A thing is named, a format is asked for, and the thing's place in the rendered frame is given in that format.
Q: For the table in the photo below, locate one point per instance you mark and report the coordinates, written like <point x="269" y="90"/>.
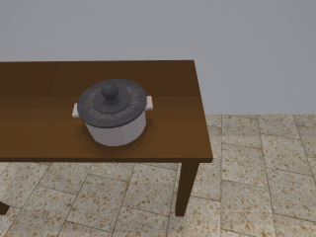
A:
<point x="37" y="100"/>

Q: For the lid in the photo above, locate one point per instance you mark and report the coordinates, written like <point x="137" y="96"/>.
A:
<point x="97" y="111"/>

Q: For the knob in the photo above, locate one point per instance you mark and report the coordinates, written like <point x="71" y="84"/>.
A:
<point x="110" y="91"/>

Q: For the pot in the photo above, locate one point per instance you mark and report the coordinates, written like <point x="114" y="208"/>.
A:
<point x="121" y="135"/>

